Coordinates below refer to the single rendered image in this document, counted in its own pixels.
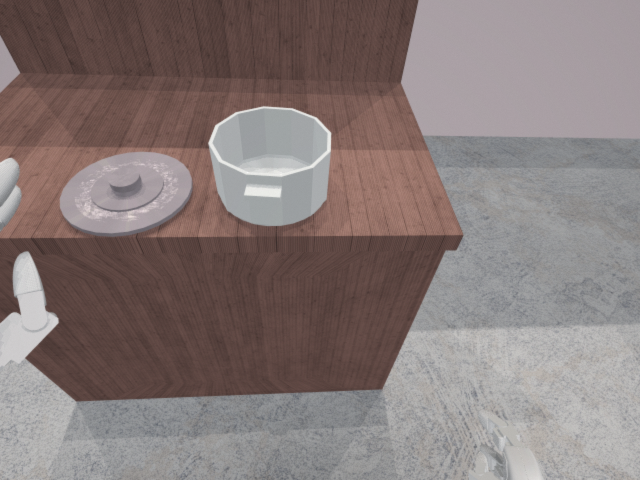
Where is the table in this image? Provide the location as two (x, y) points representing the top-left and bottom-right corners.
(0, 0), (464, 402)

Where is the knob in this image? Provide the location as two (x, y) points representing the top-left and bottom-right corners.
(108, 168), (142, 193)

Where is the pot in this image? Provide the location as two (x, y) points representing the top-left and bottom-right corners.
(208, 106), (331, 226)

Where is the lid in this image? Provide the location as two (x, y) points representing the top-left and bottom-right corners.
(60, 152), (193, 237)

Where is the robot left hand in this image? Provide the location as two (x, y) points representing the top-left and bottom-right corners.
(0, 158), (59, 371)

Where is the robot right hand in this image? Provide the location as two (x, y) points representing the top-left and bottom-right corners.
(468, 409), (544, 480)

